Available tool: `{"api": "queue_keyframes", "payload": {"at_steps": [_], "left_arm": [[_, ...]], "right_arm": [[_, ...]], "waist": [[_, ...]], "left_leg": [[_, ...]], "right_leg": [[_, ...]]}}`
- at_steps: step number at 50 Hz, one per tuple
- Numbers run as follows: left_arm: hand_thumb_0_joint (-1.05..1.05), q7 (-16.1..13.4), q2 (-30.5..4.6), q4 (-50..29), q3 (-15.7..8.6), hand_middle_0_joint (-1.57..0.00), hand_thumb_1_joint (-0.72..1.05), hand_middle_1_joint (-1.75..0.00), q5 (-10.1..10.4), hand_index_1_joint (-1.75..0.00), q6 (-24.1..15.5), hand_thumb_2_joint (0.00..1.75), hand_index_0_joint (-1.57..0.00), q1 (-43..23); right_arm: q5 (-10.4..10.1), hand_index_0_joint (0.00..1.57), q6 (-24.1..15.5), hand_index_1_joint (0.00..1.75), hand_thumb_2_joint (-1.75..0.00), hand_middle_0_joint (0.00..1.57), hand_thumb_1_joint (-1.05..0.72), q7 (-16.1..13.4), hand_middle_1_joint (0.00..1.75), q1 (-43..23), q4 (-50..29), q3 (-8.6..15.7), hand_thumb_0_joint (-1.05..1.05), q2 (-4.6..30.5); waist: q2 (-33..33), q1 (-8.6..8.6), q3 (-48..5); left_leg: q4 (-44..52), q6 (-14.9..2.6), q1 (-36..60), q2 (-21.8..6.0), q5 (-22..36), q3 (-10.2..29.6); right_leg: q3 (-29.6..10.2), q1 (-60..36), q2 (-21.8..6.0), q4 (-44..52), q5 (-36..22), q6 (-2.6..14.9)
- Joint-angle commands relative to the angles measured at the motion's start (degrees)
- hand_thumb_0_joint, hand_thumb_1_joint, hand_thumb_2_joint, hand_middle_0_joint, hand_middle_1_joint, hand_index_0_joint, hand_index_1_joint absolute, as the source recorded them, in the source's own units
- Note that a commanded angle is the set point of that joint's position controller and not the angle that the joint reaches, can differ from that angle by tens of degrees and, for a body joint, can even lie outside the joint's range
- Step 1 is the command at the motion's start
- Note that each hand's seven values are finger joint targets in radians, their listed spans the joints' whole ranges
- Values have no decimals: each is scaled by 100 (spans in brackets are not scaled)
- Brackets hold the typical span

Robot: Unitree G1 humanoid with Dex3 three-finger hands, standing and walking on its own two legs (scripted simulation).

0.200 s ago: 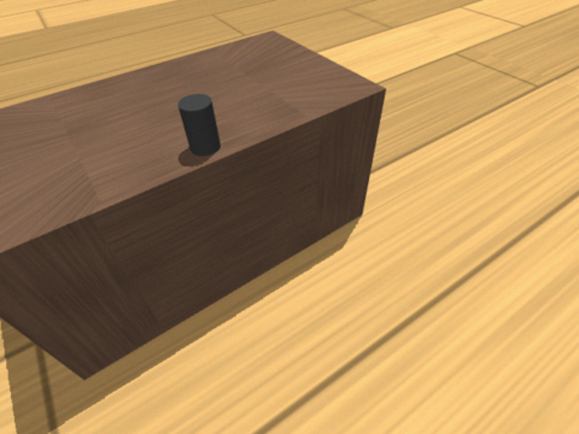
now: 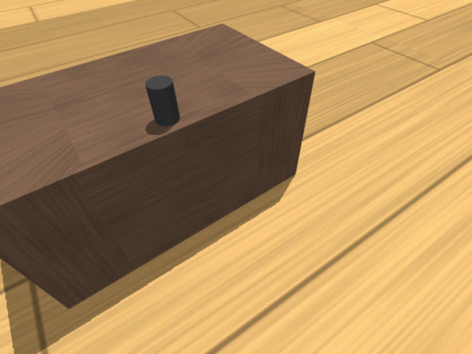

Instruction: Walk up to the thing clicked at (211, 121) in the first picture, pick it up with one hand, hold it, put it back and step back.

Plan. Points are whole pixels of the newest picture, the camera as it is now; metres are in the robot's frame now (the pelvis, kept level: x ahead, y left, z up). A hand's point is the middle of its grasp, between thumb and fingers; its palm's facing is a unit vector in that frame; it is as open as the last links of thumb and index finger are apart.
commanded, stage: stand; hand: right
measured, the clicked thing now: (163, 101) +0.90 +0.28 -0.06
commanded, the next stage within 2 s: walk up in 0.92 s
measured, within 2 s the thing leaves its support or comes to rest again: neither
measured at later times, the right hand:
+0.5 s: hand out of the picture +0.08 -0.25 -0.16, palm faces -0.02 +0.94 -0.34, open 7.4 cm
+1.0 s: hand out of the picture +0.08 -0.25 -0.16, palm faces -0.07 +0.94 -0.33, open 7.4 cm
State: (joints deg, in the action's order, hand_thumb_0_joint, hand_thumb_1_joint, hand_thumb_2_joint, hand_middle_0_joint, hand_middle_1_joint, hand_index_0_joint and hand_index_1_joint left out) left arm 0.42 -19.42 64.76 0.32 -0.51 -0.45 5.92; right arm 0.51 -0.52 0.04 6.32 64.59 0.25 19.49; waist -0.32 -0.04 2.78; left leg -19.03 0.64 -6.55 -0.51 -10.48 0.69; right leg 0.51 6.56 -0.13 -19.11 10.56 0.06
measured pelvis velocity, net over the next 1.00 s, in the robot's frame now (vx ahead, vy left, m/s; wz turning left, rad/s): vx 0.01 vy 0.01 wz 0.07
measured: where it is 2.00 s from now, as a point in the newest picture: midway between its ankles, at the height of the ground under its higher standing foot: (201, 340)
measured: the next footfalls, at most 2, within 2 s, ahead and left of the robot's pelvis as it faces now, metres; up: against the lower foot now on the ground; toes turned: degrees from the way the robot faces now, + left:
left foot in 1.26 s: +0.14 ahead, +0.26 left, +0.00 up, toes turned +19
right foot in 1.68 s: +0.39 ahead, +0.06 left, +0.00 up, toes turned +21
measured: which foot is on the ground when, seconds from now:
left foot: down 0.00-0.96, up 0.98-1.00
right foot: down 0.00-1.00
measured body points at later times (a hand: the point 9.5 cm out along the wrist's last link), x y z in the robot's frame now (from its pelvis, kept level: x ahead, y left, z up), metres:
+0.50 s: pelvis +0.01 +0.00 +0.00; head +0.02 +0.00 +0.45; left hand +0.09 +0.30 -0.13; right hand +0.08 -0.30 -0.13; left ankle +0.00 +0.13 -0.75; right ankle +0.00 -0.12 -0.75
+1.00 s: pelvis +0.01 +0.01 -0.01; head +0.02 +0.01 +0.44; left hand +0.09 +0.31 -0.13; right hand +0.09 -0.30 -0.14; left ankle +0.00 +0.12 -0.74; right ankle +0.00 -0.12 -0.75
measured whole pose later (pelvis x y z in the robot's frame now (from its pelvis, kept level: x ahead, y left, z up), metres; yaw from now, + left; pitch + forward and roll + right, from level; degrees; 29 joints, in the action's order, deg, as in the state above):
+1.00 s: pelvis +0.01 +0.01 -0.01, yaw +4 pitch -2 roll -1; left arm 1.3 -19.8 60.2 -2.6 -1.3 -1.7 6.8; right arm 1.5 1.7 2.4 9.9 60.4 2.3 21.1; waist -1.5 0.8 2.7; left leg -33.2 -1.5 -13.0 -0.5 -18.9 2.1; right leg 4.4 6.1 -0.6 -21.6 13.7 0.3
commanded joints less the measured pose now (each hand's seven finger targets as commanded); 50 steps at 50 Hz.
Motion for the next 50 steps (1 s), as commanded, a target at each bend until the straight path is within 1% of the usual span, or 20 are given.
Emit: {"api": "queue_keyframes", "payload": {"at_steps": [1,2,4,7,9,11,13,16,18,23,27,29,37,42,45,46,47,48,49,50], "left_arm": [[0,-92,-1226,-371,-247,-20,90,-30,-4,-30,-154,90,-20,-207],[0,-88,-1233,-379,-241,-20,90,-30,1,-30,-160,90,-20,-223],[0,-87,-1238,-380,-254,-20,90,-30,1,-30,-142,90,-20,-243],[0,-88,-1236,-365,-244,-20,90,-30,11,-30,-155,90,-20,-182],[0,-91,-1239,-366,-244,-20,90,-30,-4,-30,-152,90,-20,-174],[0,-91,-1264,-377,-254,-20,90,-30,-4,-30,-146,90,-20,-201],[0,-97,-1286,-372,-260,-20,90,-30,9,-30,-143,90,-20,-184],[0,-102,-1229,-371,-243,-20,90,-30,4,-30,-151,90,-20,-191],[0,-108,-1249,-363,-243,-20,90,-30,22,-30,-144,90,-20,-161],[0,-107,-1252,-382,-245,-20,90,-30,9,-30,-133,90,-20,-160],[0,-105,-1250,-382,-245,-20,90,-30,15,-30,-141,90,-20,-164],[0,-106,-1222,-398,-240,-20,90,-30,6,-30,-135,90,-20,-183],[0,-107,-1227,-407,-238,-20,90,-30,1,-30,-149,90,-20,-178],[0,-107,-1273,-410,-245,-20,90,-30,4,-30,-134,90,-20,-184],[0,-106,-1240,-421,-230,-20,90,-30,4,-30,-136,90,-20,-176],[0,-54,-2005,-718,-742,-20,90,-30,3,-30,-239,90,-20,280],[0,-59,-2035,-644,-835,-20,90,-30,-78,-30,-248,90,-20,679],[0,-76,-2179,-664,-945,-20,90,-30,-127,-30,-265,90,-20,768],[0,-101,-2241,-891,-1001,-20,90,-30,-185,-30,-293,90,-20,792],[0,-102,-2163,-1125,-1002,-20,90,-30,-177,-30,-329,90,-20,451]], "right_arm": [[-8,20,-146,30,-90,20,-90,-57,30,-242,-369,210,0,1223],[-4,20,-151,30,-90,20,-90,-59,30,-237,-369,196,0,1203],[2,20,-151,30,-90,20,-90,-67,30,-197,-350,193,0,1215],[-11,20,-154,30,-90,20,-90,-58,30,-248,-356,188,0,1211],[-10,20,-149,30,-90,20,-90,-64,30,-202,-344,192,0,1230],[-10,20,-146,30,-90,20,-90,-69,30,-224,-357,184,0,1210],[-14,20,-145,30,-90,20,-90,-70,30,-182,-347,187,0,1217],[-10,20,-139,30,-90,20,-90,-73,30,-210,-350,190,0,1254],[-14,20,-135,30,-90,20,-90,-69,30,-163,-340,178,0,1232],[-12,20,-126,30,-90,20,-90,-74,30,-230,-355,181,0,1235],[-14,20,-134,30,-90,20,-90,-69,30,-220,-344,177,0,1242],[-10,20,-131,30,-90,20,-90,-69,30,-229,-348,188,0,1273],[-15,20,-144,30,-90,20,-90,-70,30,-237,-360,184,0,1263],[-5,20,-141,30,-90,20,-90,-76,30,-206,-336,187,0,1248],[-3,20,-146,30,-90,20,-90,-72,30,-239,-338,191,0,1270],[55,20,-30,30,-90,20,-90,135,30,-3,-881,545,0,1749],[90,20,47,30,-90,20,-90,241,30,-317,-1091,510,0,1568],[130,20,110,30,-90,20,-90,296,30,-636,-1322,486,0,1353],[213,20,137,30,-90,20,-90,347,30,-772,-1519,511,0,1389],[252,20,160,30,-90,20,-90,401,30,-608,-1612,602,0,1464]], "waist": [[60,-15,-432],[58,-11,-403],[-3,-2,-452],[61,-26,-427],[33,-6,-457],[77,-4,-521],[111,-1,-502],[49,0,-472],[64,9,-381],[-13,-15,-391],[54,-14,-410],[-12,-9,-408],[-9,-10,-501],[55,0,-481],[6,-16,-457],[-27,-300,-594],[198,-527,-208],[1048,-647,46],[976,-717,13],[693,-541,187]], "left_leg": [[316,-201,87,-650,607,513],[307,-190,78,-649,707,503],[329,-183,-1,-648,606,482],[300,-187,115,-659,827,497],[297,-195,120,-658,767,490],[266,-205,167,-671,894,476],[302,-185,187,-664,904,477],[240,-200,164,-685,1031,465],[315,-174,68,-656,911,490],[315,-188,80,-656,852,480],[297,-172,147,-664,998,476],[311,-187,100,-667,781,460],[275,-188,193,-696,1131,466],[346,-167,223,-695,1038,470],[331,-172,189,-700,1103,461],[-500,-553,-1198,-292,-780,832],[-805,-474,-2511,-149,-1793,615],[-2086,-339,-3170,5,-1383,89],[-3112,-258,-3298,-261,-1538,144],[-3498,-160,-3301,-571,-1485,328]], "right_leg": [[-523,29,-692,311,-555,173],[-549,24,-703,307,-658,164],[-544,-106,-717,273,-661,174],[-533,-35,-714,280,-803,166],[-528,-60,-710,300,-758,161],[-530,-112,-736,245,-934,174],[-510,-93,-715,240,-880,170],[-520,-133,-739,255,-1029,156],[-506,-100,-713,298,-878,144],[-515,-100,-721,322,-852,148],[-512,-100,-725,304,-961,146],[-516,-116,-733,350,-821,145],[-509,-200,-757,295,-1135,137],[-503,-149,-729,290,-981,158],[-503,-196,-736,303,-1036,145],[-170,-1217,-470,-323,1272,267],[-650,-1724,-897,-21,2283,513],[-1490,-1670,-1822,808,2642,848],[-2121,-1192,-2727,1224,2507,1382],[-2069,-766,-2932,1208,2425,1535]]}}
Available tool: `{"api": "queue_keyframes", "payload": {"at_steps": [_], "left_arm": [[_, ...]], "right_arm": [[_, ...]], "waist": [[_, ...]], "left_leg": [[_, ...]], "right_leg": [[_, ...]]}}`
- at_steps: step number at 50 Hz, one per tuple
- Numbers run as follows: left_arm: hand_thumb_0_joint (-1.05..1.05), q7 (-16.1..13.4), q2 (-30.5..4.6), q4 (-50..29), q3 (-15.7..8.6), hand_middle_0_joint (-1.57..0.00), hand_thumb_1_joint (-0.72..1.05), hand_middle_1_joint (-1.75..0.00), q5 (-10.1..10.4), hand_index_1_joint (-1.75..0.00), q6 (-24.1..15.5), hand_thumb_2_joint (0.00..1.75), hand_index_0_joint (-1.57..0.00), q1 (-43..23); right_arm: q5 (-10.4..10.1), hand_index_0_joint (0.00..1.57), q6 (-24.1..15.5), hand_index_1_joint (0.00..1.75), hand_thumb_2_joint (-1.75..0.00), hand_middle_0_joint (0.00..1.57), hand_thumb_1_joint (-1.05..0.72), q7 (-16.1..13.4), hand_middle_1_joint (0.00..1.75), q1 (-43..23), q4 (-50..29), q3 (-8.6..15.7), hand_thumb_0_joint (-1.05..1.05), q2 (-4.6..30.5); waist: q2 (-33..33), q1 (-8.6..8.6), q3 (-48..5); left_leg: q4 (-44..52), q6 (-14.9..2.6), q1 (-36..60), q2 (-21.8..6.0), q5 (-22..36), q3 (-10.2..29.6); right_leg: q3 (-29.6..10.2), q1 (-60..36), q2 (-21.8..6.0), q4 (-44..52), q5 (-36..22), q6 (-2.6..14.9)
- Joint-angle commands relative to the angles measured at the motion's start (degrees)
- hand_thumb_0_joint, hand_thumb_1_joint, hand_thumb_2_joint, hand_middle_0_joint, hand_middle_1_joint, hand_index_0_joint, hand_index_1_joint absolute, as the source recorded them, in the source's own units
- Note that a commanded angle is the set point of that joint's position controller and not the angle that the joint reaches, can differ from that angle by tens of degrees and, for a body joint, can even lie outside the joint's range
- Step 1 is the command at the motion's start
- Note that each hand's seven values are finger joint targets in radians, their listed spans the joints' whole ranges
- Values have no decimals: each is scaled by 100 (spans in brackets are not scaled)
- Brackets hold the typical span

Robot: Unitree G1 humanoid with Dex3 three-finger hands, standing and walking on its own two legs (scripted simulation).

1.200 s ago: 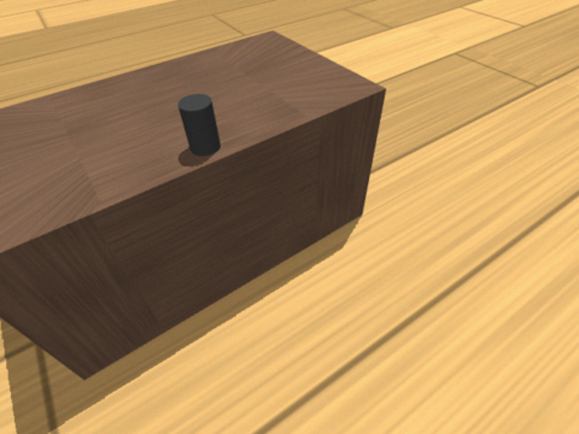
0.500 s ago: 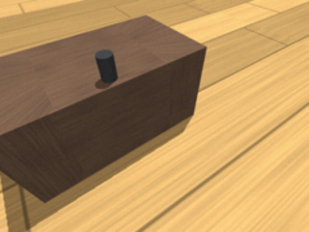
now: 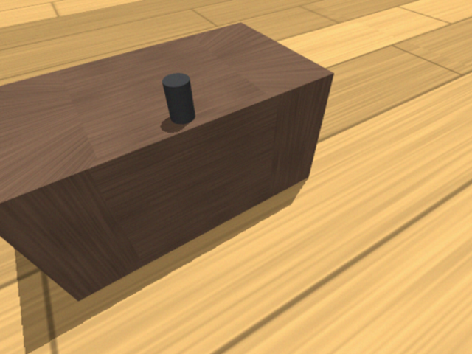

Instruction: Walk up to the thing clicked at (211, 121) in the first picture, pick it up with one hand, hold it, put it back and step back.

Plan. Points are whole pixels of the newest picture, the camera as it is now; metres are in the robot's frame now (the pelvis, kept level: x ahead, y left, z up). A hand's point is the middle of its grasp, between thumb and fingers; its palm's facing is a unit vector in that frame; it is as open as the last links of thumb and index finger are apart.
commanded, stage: walk up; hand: right
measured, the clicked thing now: (179, 99) +0.90 +0.21 -0.06
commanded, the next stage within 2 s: none
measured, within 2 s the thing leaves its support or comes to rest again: neither
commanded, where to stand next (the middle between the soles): +0.46 +0.17 m, yaw +33 degrees
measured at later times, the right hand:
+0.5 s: hand (323, 327) +0.22 -0.14 -0.14, palm faces -0.25 +0.89 -0.37, open 7.4 cm
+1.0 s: hand (280, 200) +0.53 -0.09 -0.14, palm faces -0.50 +0.78 -0.38, open 7.4 cm
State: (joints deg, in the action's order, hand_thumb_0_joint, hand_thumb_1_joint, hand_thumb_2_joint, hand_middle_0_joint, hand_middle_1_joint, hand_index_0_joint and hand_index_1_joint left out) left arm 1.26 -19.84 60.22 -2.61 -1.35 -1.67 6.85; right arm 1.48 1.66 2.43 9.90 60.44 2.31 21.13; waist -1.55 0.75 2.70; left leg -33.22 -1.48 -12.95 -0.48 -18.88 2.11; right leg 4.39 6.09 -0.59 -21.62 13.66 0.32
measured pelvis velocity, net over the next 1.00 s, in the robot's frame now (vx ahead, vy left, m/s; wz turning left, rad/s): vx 0.32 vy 0.11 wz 0.47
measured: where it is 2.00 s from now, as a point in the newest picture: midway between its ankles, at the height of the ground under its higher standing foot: (212, 324)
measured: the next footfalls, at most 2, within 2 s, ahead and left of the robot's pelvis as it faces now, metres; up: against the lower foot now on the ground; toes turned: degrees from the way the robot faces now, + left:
left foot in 0.26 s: +0.15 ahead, +0.24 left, +0.00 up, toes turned +15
right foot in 0.68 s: +0.38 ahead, +0.03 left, +0.00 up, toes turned +17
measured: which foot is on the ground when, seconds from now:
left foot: up 0.00-0.24, down 0.26-0.70, up 0.72-1.00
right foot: down 0.00-0.28, up 0.30-0.66, down 0.68-1.00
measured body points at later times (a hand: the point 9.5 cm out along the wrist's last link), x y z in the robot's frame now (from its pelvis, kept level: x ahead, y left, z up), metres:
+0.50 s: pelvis +0.13 +0.11 -0.01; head +0.14 +0.14 +0.44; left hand +0.15 +0.44 -0.13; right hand +0.23 -0.19 -0.12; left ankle +0.11 +0.23 -0.74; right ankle +0.20 -0.02 -0.69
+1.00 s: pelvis +0.32 +0.11 +0.00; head +0.34 +0.12 +0.45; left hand +0.18 +0.40 -0.11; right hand +0.55 -0.13 -0.11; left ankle +0.34 +0.28 -0.70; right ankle +0.34 +0.02 -0.74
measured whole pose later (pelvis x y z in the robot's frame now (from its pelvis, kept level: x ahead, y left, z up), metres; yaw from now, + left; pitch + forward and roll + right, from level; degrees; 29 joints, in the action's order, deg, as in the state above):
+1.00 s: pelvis +0.32 +0.11 +0.00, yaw +27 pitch -2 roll +0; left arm 3.4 -22.5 46.4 -4.2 -1.6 -3.5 22.7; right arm 0.6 -2.4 2.5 17.3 45.7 4.1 24.8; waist -1.4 -4.0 5.1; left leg -46.0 -0.5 -28.5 -2.4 -13.8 0.7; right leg 10.1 7.5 -1.6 -26.1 16.5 2.4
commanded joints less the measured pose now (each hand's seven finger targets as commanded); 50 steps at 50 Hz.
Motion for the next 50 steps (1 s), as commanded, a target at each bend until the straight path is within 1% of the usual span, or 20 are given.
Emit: {"api": "queue_keyframes", "payload": {"at_steps": [1,3,7,10,12,13,14,15,16,20,29,31,33,34,35,37,40,42,45,50], "left_arm": [[0,-177,-2013,-826,-700,-20,90,-30,-102,-30,-228,90,-20,125],[0,-155,-1914,-1033,-677,-20,90,-30,-145,-30,-297,90,-20,-205],[0,-43,-1979,-1262,-700,-20,90,-30,-165,-30,-346,90,-20,-252],[0,32,-1960,-1340,-678,-20,90,-30,-140,-30,-277,90,-20,-125],[0,47,-1747,-1450,-614,-20,90,-30,-201,-30,-200,90,-20,-82],[0,68,-1455,-1464,-500,-20,90,-30,-158,-30,-150,90,-20,179],[0,127,-961,-1639,-347,-20,90,-30,-136,-30,-134,90,-20,251],[0,127,-1260,-1855,-352,-20,90,-30,-34,-30,-170,90,-20,54],[0,95,-1684,-1794,-394,-20,90,-30,-66,-30,-173,90,-20,-59],[0,118,-1716,-1262,-444,-20,90,-30,137,-30,-136,90,-20,858],[0,254,-1471,-1803,-536,-20,90,-30,-26,-30,-157,90,-20,358],[0,251,-1400,-1770,-572,-20,90,-30,-23,-30,-212,90,-20,640],[0,175,-1572,-1465,-719,-20,90,-30,-25,-30,-305,90,-20,1692],[0,127,-1885,-1410,-820,-20,90,-30,-104,-30,-366,90,-20,2220],[0,93,-2176,-1540,-819,-20,90,-30,-108,-30,-424,90,-20,2155],[0,106,-2252,-1838,-781,-20,90,-30,20,-30,-369,90,-20,1071],[0,83,-1654,-1792,-590,-20,90,-30,53,-30,-391,90,-20,964],[0,88,-1584,-1741,-575,-20,90,-30,50,-30,-419,90,-20,1090],[0,102,-1632,-1847,-605,-20,90,-30,10,-30,-426,90,-20,1377],[0,113,-1678,-1947,-588,-20,90,-30,-27,-30,-295,90,-20,1790]], "right_arm": [[171,20,-53,30,-90,20,-90,213,30,-768,-1214,472,0,1374],[93,20,-62,30,-90,20,-90,330,30,-241,-1203,557,0,1429],[50,20,-90,30,-90,20,-90,452,30,57,-1324,583,0,1163],[-10,20,-185,30,-90,20,-90,412,30,379,-1262,648,0,1156],[-19,20,-211,30,-90,20,-90,273,30,1452,-922,813,0,1489],[-6,20,-241,30,-90,20,-90,177,30,1920,-846,906,0,1754],[33,20,-271,30,-90,20,-90,74,30,2256,-891,981,0,2224],[-62,20,-345,30,-90,20,-90,76,30,1891,-1138,922,0,2545],[-167,20,-363,30,-90,20,-90,53,30,1397,-1297,941,0,2639],[-124,20,-564,30,-90,20,-90,-82,30,891,-1598,618,0,1850],[-75,20,-728,30,-90,20,-90,-146,30,1291,-1930,606,0,1798],[-68,20,-728,30,-90,20,-90,-166,30,1098,-2027,564,0,1718],[-77,20,-692,30,-90,20,-90,-205,30,989,-2130,432,0,1378],[-128,20,-684,30,-90,20,-90,-201,30,1170,-2164,326,0,1006],[-133,20,-651,30,-90,20,-90,-236,30,1351,-2182,256,0,796],[-63,20,-606,30,-90,20,-90,-315,30,1584,-1885,435,0,1567],[-158,20,-594,30,-90,20,-90,-158,30,1553,-1576,423,0,1455],[-132,20,-555,30,-90,20,-90,-58,30,1612,-1558,398,0,1306],[-109,20,-557,30,-90,20,-90,4,30,1206,-1775,385,0,1167],[-101,20,-603,30,-90,20,-90,-23,30,475,-2071,379,0,1043]], "waist": [[716,-478,351],[649,-145,416],[1066,-58,323],[927,4,65],[-54,497,-504],[-897,741,-546],[-2276,866,-212],[-1941,673,-247],[-1162,438,104],[-604,-162,-48],[-575,-3,177],[-481,-233,29],[237,-810,-389],[1500,-1018,-629],[1979,-799,-388],[1323,-307,89],[879,-169,698],[1043,-162,575],[1062,-294,341],[973,-604,79]], "left_leg": [[-2241,98,-2503,-797,-574,357],[-2004,179,-2249,-1044,-414,489],[-947,201,-1202,-903,138,-136],[-385,265,-86,-437,909,-943],[-430,84,1176,-40,291,-1087],[-78,-140,1687,21,-285,-709],[1138,-634,1677,-1034,-1562,1608],[2458,-1255,1136,-1949,-1991,4362],[2708,-1606,658,-2460,-2286,4984],[1527,-966,115,-1226,39,1876],[1407,-1167,-213,-1215,507,1583],[924,-1010,-561,-1109,1218,1296],[-604,-616,-1340,-646,1464,918],[-2349,-395,-1865,36,836,306],[-3300,-174,-2793,684,-1023,157],[-3837,-90,-2628,-8,-809,369],[-3114,-51,-2068,-221,168,426],[-2818,-9,-1812,-172,525,177],[-1801,119,-2008,-174,448,-18],[-515,93,-1467,-138,736,-482]], "right_leg": [[-2337,-269,-2896,1503,2066,1548],[-1510,-244,-2502,1375,1613,1327],[-104,352,-1756,920,1015,910],[473,893,-1407,41,1095,667],[593,1434,-1167,-1763,988,575],[780,2015,-846,-3302,777,471],[663,3170,-205,-4858,2357,219],[-277,3437,56,-5090,2326,205],[-668,3379,-357,-5146,2020,184],[-706,2398,-768,-4028,865,205],[-381,1948,-440,-2059,147,97],[-264,1181,-329,-1653,-41,158],[-287,-597,-157,-1071,-299,266],[-1235,-1128,-784,-195,922,379],[-3463,-1090,-2131,723,2056,591],[-4393,123,-2673,1398,3179,1154],[-1840,909,-1527,1160,1553,616],[-1116,898,-1263,1033,601,711],[-692,216,-1354,743,-471,1051],[-246,-93,-1400,-17,-1877,1008]]}}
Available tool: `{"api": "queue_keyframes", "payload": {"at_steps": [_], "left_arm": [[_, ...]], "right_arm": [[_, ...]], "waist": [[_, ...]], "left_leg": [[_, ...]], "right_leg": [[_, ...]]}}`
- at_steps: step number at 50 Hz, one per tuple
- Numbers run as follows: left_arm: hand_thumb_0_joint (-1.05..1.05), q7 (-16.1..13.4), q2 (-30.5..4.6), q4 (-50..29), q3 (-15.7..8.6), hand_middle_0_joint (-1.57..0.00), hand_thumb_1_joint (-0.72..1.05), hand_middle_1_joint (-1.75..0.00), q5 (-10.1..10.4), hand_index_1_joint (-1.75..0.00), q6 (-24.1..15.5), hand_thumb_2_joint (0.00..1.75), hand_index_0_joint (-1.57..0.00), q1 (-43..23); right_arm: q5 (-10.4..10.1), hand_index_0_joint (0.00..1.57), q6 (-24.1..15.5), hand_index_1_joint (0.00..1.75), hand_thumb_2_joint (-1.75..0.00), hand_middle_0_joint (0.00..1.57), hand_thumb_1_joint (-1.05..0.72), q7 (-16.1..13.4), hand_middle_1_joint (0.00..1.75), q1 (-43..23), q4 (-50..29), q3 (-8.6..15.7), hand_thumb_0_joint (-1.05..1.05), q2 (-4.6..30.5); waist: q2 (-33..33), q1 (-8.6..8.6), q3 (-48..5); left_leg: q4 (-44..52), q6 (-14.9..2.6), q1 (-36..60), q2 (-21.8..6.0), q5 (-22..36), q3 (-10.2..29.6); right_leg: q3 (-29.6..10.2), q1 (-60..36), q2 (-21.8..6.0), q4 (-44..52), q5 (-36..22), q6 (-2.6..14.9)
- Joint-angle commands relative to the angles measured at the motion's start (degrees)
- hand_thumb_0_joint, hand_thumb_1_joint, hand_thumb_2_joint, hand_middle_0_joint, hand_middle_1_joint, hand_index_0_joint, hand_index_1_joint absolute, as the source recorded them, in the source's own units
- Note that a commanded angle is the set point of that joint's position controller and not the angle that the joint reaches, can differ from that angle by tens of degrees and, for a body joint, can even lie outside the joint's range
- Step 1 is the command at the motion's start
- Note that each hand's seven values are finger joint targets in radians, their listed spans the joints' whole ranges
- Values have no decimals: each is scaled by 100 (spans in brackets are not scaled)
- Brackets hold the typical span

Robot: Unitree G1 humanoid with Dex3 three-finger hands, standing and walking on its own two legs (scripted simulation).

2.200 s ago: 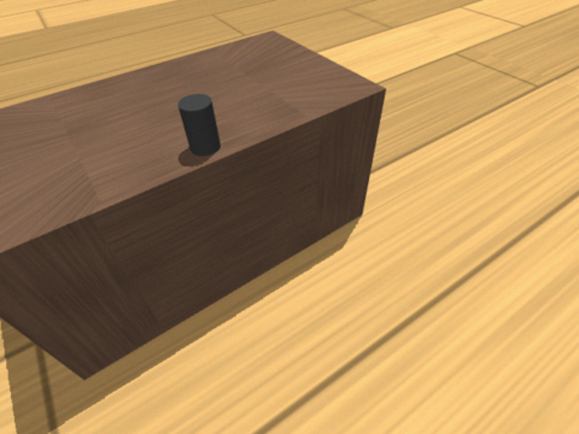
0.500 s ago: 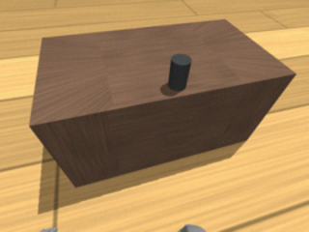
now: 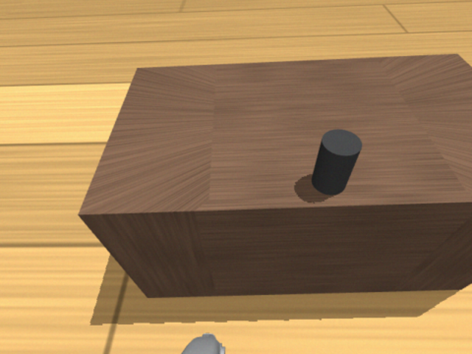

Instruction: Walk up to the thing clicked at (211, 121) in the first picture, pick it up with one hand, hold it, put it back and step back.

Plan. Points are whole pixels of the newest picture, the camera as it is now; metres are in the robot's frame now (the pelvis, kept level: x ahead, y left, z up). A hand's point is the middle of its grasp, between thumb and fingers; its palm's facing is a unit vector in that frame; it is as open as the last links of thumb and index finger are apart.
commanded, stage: walk up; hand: right
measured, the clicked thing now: (334, 163) +0.57 -0.17 -0.05
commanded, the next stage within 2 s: stand in 2.00 s
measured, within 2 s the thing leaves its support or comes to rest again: neither
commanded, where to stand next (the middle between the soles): +0.16 -0.01 m, yaw +7 degrees
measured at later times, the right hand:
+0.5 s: hand (398, 333) +0.22 -0.27 -0.16, palm faces -0.12 +0.92 -0.38, open 7.4 cm
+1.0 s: hand out of the picture +0.18 -0.26 -0.16, palm faces -0.17 +0.90 -0.39, open 7.4 cm
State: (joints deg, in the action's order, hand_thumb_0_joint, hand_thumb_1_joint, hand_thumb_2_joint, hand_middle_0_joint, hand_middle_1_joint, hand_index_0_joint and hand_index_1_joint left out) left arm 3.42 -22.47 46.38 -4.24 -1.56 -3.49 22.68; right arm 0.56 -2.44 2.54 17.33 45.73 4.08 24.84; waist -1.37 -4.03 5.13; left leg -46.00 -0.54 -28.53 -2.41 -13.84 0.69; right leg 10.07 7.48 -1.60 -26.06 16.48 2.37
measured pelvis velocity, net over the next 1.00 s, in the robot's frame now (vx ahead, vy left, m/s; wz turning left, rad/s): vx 0.07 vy -0.01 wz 0.17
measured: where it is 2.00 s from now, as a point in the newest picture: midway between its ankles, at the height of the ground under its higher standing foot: outside the picture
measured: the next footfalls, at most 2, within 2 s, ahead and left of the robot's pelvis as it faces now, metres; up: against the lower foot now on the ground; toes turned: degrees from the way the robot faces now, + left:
left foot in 0.12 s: +0.17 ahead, +0.11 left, +0.00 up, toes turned +6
right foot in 0.48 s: +0.16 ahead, -0.14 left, +0.00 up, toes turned +7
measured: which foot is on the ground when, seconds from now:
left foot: up 0.00-0.10, down 0.12-0.50, up 0.52-0.74, down 0.76-1.00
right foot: down 0.00-0.14, up 0.16-0.46, down 0.48-1.00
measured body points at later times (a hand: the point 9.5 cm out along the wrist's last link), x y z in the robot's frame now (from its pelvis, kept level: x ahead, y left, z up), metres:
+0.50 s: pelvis +0.08 -0.02 -0.03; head +0.11 -0.02 +0.42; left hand +0.12 +0.31 -0.14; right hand +0.23 -0.32 -0.14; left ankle +0.13 +0.11 -0.74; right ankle +0.12 -0.16 -0.74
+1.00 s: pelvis +0.07 -0.01 -0.02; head +0.09 +0.01 +0.43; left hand +0.09 +0.32 -0.15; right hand +0.19 -0.31 -0.14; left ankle +0.05 +0.12 -0.74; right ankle +0.12 -0.14 -0.74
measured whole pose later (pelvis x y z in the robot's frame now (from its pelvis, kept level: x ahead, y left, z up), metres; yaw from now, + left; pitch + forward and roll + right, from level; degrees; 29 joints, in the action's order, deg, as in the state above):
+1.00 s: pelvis +0.07 -0.01 -0.02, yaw +10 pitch -3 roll -1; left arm 0.1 -22.2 55.2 -1.6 -0.3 -0.5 10.9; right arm 0.3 -0.2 0.0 11.7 56.2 1.6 21.8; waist 0.0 0.0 5.4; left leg -41.1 0.4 -16.3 -1.0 -22.2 2.1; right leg 1.7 17.2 -2.2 -37.5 17.3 -1.3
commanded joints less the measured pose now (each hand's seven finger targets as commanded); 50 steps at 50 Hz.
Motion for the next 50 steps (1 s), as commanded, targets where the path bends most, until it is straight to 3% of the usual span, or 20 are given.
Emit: {"api": "queue_keyframes", "payload": {"at_steps": [1,5,6,7,8,9,14,21,23,25,26,27,30,37,38,40,41,44,47,50], "left_arm": [[0,-120,-1440,-595,-407,-20,90,-30,2,-30,-81,90,-20,156],[0,-225,-1171,-728,-193,-20,90,-30,81,-30,33,90,-20,-43],[0,-243,-915,-766,-102,-20,90,-30,126,-30,40,90,-20,81],[0,-248,-636,-824,-74,-20,90,-30,178,-30,72,90,-20,273],[0,-326,-1129,-658,-223,-20,90,-30,189,-30,216,90,-20,401],[0,-368,-1274,-587,-199,-20,90,-30,126,-30,269,90,-20,221],[0,-267,-1077,-216,-198,-20,90,-30,135,-30,359,90,-20,324],[0,-443,-984,44,-213,-20,90,-30,202,-30,180,90,-20,145],[0,-497,-1119,175,-258,-20,90,-30,132,-30,104,90,-20,307],[0,-532,-1870,-65,-402,-20,90,-30,-44,-30,16,90,-20,-137],[0,-544,-2156,-180,-460,-20,90,-30,-21,-30,23,90,-20,-536],[0,-558,-2111,-243,-443,-20,90,-30,-10,-30,33,90,-20,-890],[0,-555,-1603,-176,-282,-20,90,-30,-18,-30,21,90,-20,-1209],[0,-391,-1540,-135,-221,-20,90,-30,-3,-30,220,90,-20,-1218],[0,-396,-1229,-108,-109,-20,90,-30,44,-30,245,90,-20,-1098],[0,-434,-855,-77,12,-20,90,-30,154,-30,307,90,-20,-1077],[0,-473,-1316,68,-80,-20,90,-30,115,-30,286,90,-20,-1281],[0,-412,-1235,365,-96,-20,90,-30,171,-30,217,90,-20,-1007],[0,-429,-1205,577,-89,-20,90,-30,139,-30,106,90,-20,-885],[0,-421,-1615,536,-70,-20,90,-30,105,-30,92,90,-20,-1387]], "right_arm": [[-1,20,-196,30,-90,20,-90,-76,30,-246,-601,197,0,641],[33,20,-247,30,-90,20,-90,-253,30,546,-278,293,0,842],[81,20,-268,30,-90,20,-90,-311,30,944,-256,388,0,1169],[131,20,-273,30,-90,20,-90,-371,30,1017,-409,490,0,1625],[-73,20,-245,30,-90,20,-90,-387,30,959,-497,523,0,1709],[-110,20,-218,30,-90,20,-90,-403,30,731,-488,546,0,1650],[-92,20,-233,30,-90,20,-90,-440,30,-165,-548,214,0,1145],[18,20,70,30,-90,20,-90,-309,30,-536,-630,222,0,1212],[-53,20,214,30,-90,20,-90,-293,30,-804,-677,184,0,1022],[-83,20,311,30,-90,20,-90,-304,30,-709,-739,32,0,451],[-23,20,380,30,-90,20,-90,-364,30,-765,-651,139,0,783],[20,20,390,30,-90,20,-90,-376,30,-634,-488,200,0,968],[-77,20,355,30,-90,20,-90,-262,30,-310,-108,247,0,918],[30,20,119,30,-90,20,-90,-229,30,35,395,184,0,753],[89,20,49,30,-90,20,-90,-284,30,79,493,226,0,870],[154,20,-49,30,-90,20,-90,-350,30,-416,265,286,0,1608],[46,20,-22,30,-90,20,-90,-318,30,-640,335,339,0,1876],[79,20,-33,30,-90,20,-90,-347,30,-1102,348,112,0,1196],[-52,20,-6,30,-90,20,-90,-312,30,-993,516,19,0,983],[-68,20,42,30,-90,20,-90,-340,30,-644,694,-27,0,763]], "waist": [[918,-93,-252],[95,482,-712],[-665,678,-1020],[-1593,649,-1301],[-888,615,-1465],[-704,556,-1090],[-587,218,-354],[-1074,288,-877],[-580,77,-972],[1442,143,-541],[1427,120,-429],[1463,234,-257],[1340,448,-261],[1287,434,-751],[775,482,-929],[-556,338,-633],[-721,435,-398],[-687,192,-205],[-513,131,-620],[257,441,-763]], "left_leg": [[817,-36,316,67,328,-403],[1494,-416,2324,320,1224,-452],[1662,-694,2911,-220,1579,339],[1751,-1372,3669,-1724,2597,2614],[2070,-2004,3555,-2245,2519,3408],[2297,-2022,3037,-2244,1934,3402],[2260,-1132,931,-1002,1941,1042],[1314,-1218,852,-789,2730,823],[671,-843,454,-489,1422,753],[-867,-182,-708,603,-1166,270],[-1660,-89,-438,429,-2139,666],[-1834,-57,-323,176,-1992,760],[-1752,-48,74,423,-1436,536],[1798,41,1578,542,-615,-405],[2181,-39,2175,343,-356,152],[2674,-998,1970,-1532,-366,3037],[2705,-1475,970,-1811,-726,3211],[2049,-865,925,-794,695,1268],[1198,-388,947,-431,1562,742],[1009,-128,1251,122,-368,338]], "right_leg": [[-782,-166,-1390,201,-2492,824],[-351,757,-994,-1475,-2700,476],[-244,1242,-683,-2518,-1835,230],[-258,2511,52,-3796,1175,-52],[-786,2548,-67,-4377,1862,-62],[-1057,2602,-321,-4519,1795,-25],[-1078,1547,-458,-3440,910,-33],[-561,728,-68,-1709,94,-216],[-596,171,19,-814,-611,-115],[-3420,381,-2023,595,-377,623],[-3914,985,-2732,689,-718,1393],[-3921,1218,-2755,572,-912,1558],[-1983,1224,-1552,48,-1180,908],[-1412,1010,-1143,-974,-246,593],[-1208,1384,-994,-1771,-445,344],[-1000,2549,-91,-2511,1507,-171],[-1228,1855,-389,-2586,1738,-134],[-1052,1290,-307,-1773,899,-66],[-990,129,-233,-279,-918,18],[-2323,646,-1249,-24,-782,652]]}}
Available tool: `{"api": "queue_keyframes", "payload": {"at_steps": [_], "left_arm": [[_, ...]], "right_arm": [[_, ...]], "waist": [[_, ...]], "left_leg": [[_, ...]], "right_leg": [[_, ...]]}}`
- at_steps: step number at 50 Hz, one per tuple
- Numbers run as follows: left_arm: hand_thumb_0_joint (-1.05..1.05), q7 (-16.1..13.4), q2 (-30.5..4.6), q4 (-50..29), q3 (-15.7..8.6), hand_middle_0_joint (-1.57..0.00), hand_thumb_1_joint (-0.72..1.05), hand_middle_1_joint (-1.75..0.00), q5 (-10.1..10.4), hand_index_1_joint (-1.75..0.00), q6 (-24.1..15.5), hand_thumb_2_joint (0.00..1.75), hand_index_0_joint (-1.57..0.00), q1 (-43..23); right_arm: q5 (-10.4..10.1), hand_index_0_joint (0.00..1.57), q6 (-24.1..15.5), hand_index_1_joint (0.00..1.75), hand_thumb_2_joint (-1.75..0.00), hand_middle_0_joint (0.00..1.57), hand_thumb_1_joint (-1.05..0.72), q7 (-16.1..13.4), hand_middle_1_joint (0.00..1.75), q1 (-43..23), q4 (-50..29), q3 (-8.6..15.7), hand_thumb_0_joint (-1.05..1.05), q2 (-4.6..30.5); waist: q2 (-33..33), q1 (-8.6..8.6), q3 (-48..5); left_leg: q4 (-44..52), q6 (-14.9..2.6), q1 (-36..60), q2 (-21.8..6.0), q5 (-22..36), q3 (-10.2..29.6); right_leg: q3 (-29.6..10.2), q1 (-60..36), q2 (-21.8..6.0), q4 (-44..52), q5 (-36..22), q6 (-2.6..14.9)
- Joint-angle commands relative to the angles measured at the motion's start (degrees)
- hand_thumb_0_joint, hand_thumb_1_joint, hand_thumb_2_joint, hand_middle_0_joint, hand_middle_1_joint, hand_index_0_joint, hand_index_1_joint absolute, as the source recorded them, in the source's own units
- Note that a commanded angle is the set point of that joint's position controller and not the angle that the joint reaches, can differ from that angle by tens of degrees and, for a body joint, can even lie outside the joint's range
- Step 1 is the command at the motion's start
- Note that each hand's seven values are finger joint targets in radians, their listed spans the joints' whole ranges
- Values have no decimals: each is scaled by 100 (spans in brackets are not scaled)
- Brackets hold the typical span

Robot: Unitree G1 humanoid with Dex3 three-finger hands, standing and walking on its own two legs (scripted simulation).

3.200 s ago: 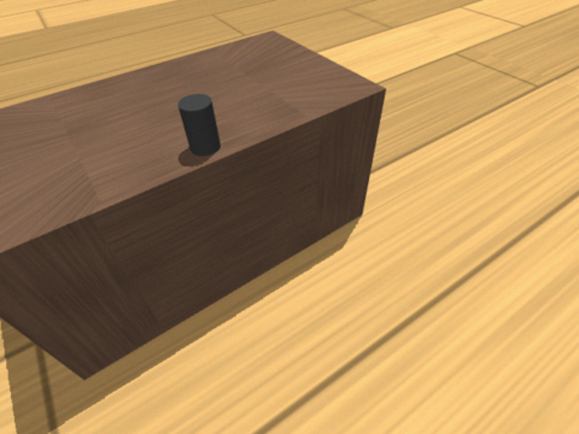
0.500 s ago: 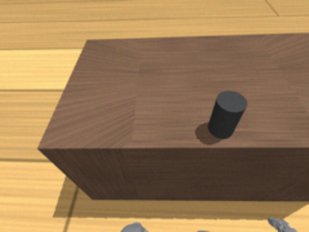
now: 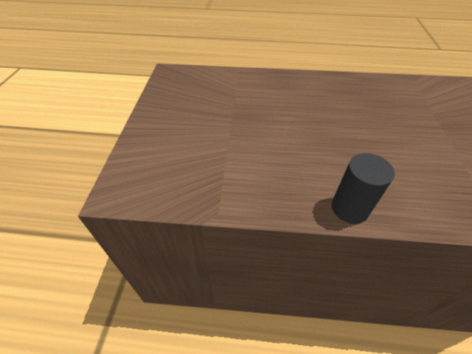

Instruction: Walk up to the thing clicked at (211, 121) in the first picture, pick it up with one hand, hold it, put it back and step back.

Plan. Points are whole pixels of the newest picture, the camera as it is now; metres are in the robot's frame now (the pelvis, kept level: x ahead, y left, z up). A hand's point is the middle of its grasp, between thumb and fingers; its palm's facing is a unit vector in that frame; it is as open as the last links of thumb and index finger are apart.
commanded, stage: walk up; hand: right
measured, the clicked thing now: (360, 190) +0.46 -0.25 -0.03
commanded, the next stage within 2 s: stand in 1.00 s
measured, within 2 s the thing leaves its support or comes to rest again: neither
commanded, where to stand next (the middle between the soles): +0.09 -0.02 m, yaw -3 degrees
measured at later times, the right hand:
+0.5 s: hand out of the picture +0.11 -0.26 -0.13, palm faces -0.03 +0.94 -0.35, open 7.4 cm
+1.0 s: hand out of the picture +0.09 -0.26 -0.13, palm faces +0.00 +0.94 -0.35, open 7.4 cm
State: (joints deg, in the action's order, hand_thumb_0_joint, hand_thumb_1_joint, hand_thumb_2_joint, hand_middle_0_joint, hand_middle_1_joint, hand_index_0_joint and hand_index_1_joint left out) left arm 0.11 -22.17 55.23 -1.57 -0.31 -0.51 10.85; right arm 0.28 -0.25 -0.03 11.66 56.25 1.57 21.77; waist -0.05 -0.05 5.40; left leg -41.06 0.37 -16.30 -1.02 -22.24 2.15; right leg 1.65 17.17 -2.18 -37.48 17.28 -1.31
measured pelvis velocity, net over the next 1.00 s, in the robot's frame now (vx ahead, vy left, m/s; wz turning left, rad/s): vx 0.02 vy -0.01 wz -0.01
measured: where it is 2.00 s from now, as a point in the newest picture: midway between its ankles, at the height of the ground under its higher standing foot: outside the picture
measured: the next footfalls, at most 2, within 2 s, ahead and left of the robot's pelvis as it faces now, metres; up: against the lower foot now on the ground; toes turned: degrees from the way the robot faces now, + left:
none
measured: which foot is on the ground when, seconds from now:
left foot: down 0.00-1.00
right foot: down 0.00-1.00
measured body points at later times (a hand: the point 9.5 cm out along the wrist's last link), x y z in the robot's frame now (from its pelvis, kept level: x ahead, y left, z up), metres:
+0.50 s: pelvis +0.01 +0.00 +0.02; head +0.01 +0.00 +0.47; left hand +0.09 +0.31 -0.10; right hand +0.11 -0.30 -0.10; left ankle +0.00 +0.12 -0.72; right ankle +0.03 -0.15 -0.72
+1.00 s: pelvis +0.02 -0.01 +0.03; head +0.02 -0.01 +0.48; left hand +0.10 +0.29 -0.11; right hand +0.09 -0.31 -0.11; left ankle +0.00 +0.12 -0.72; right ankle +0.03 -0.15 -0.72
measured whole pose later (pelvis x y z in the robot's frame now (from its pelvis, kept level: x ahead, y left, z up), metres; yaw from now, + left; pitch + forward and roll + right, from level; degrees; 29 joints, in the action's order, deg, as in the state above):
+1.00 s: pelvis +0.02 -0.01 +0.03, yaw +0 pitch -2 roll +0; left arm 0.9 -19.5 65.5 -0.6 -0.5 -0.1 4.7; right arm 0.6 -0.6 0.0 6.2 65.8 0.8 20.1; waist -0.1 0.0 2.6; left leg -20.6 0.9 -5.3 -0.7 -13.0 1.3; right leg 1.4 7.9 -2.6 -20.6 10.3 -1.8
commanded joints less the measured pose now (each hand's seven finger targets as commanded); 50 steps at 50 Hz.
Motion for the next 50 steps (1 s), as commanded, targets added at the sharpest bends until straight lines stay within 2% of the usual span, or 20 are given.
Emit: {"api": "queue_keyframes", "payload": {"at_steps": [1,2,3,4,5,6,7,9,14,17,21,23,29,37,49,50], "left_arm": [[0,-57,-1576,-385,-298,-20,90,-30,-20,-30,-165,90,-20,-505],[0,-33,-1408,-380,-235,-20,90,-30,-6,-30,-136,90,-20,-591],[0,-16,-1248,-335,-173,-20,90,-30,10,-30,-120,90,-20,-561],[0,-4,-1193,-204,-160,-20,90,-30,12,-30,-123,90,-20,-479],[0,-4,-1180,-122,-155,-20,90,-30,4,-30,-140,90,-20,-402],[0,-7,-1174,-21,-160,-20,90,-30,3,-30,-170,90,-20,-359],[0,-4,-1200,42,-162,-20,90,-30,11,-30,-198,90,-20,-384],[0,-12,-1246,91,-149,-20,90,-30,36,-30,-213,90,-20,-479],[0,-3,-1150,266,-99,-20,90,-30,31,-30,-167,90,-20,-704],[0,9,-1129,365,-95,-20,90,-30,31,-30,-172,90,-20,-715],[0,11,-1115,492,-91,-20,90,-30,14,-30,-156,90,-20,-777],[0,14,-1107,520,-95,-20,90,-30,4,-30,-167,90,-20,-802],[0,0,-1071,585,-104,-20,90,-30,2,-30,-155,90,-20,-910],[0,-9,-1052,620,-120,-20,90,-30,-25,-30,-129,90,-20,-905],[0,-16,-999,619,-152,-20,90,-30,-17,-30,-111,90,-20,-922],[0,-41,-1047,642,-128,-20,90,-30,18,-30,-111,90,-20,-934]], "right_arm": [[4,20,-174,30,-90,20,-90,-95,30,36,-213,240,0,1103],[21,20,-196,30,-90,20,-90,-82,30,-60,-154,268,0,1218],[20,20,-236,30,-90,20,-90,-71,30,-301,-159,276,0,1329],[19,20,-252,30,-90,20,-90,-59,30,-488,-163,260,0,1372],[10,20,-269,30,-90,20,-90,-54,30,-548,-154,223,0,1361],[-5,20,-283,30,-90,20,-90,-50,30,-567,-122,182,0,1309],[-12,20,-283,30,-90,20,-90,-50,30,-588,-88,155,0,1246],[-20,20,-272,30,-90,20,-90,-69,30,-631,-4,143,0,1215],[-4,20,-230,30,-90,20,-90,-49,30,-845,160,141,0,1219],[-5,20,-237,30,-90,20,-90,-47,30,-886,250,126,0,1189],[-6,20,-230,30,-90,20,-90,-40,30,-999,324,126,0,1180],[0,20,-235,30,-90,20,-90,-40,30,-977,359,121,0,1163],[-2,20,-209,30,-90,20,-90,-35,30,-951,456,122,0,1123],[30,20,-181,30,-90,20,-90,-36,30,-961,515,126,0,1121],[42,20,-194,30,-90,20,-90,-61,30,-845,570,121,0,1078],[10,20,-183,30,-90,20,-90,-62,30,-986,547,110,0,1084]], "waist": [[225,177,-584],[67,159,-544],[-76,66,-571],[-182,-47,-521],[-129,-102,-553],[-59,-133,-630],[0,-112,-628],[-12,-43,-701],[-128,-38,-545],[-83,-55,-733],[-10,-73,-695],[39,-52,-839],[98,-30,-791],[8,-19,-683],[-50,-24,-719],[-47,-45,-562]], "left_leg": [[978,-268,224,-87,50,299],[1374,-337,329,-246,73,565],[1600,-439,277,-470,251,834],[1700,-530,139,-671,477,1042],[1711,-579,74,-783,792,1062],[1617,-533,39,-744,1197,926],[1528,-438,-8,-587,1421,719],[1494,-315,197,-398,1518,433],[1906,-307,245,-480,1142,513],[1999,-264,444,-480,1417,460],[2160,-245,507,-485,1500,457],[2136,-234,667,-485,1783,395],[2262,-194,745,-482,1869,337],[2409,-172,717,-485,1560,312],[2475,-134,719,-482,1871,257],[2526,-81,706,-583,2253,355]], "right_leg": [[-1337,32,-1102,1163,-315,882],[-988,117,-827,1043,-160,677],[-598,59,-516,832,-305,484],[-364,-97,-311,689,-302,389],[-324,-322,-260,735,-356,348],[-384,-619,-318,878,-623,371],[-488,-773,-396,1014,-959,401],[-572,-793,-557,1106,-1451,484],[-456,-760,-481,1412,-935,376],[-457,-952,-517,1487,-1167,352],[-416,-1047,-509,1632,-1170,294],[-412,-1158,-547,1654,-1401,288],[-400,-1191,-548,1766,-1420,237],[-406,-1172,-523,1918,-1194,231],[-412,-1361,-513,1884,-1540,209],[-419,-1269,-545,1892,-1606,208]]}}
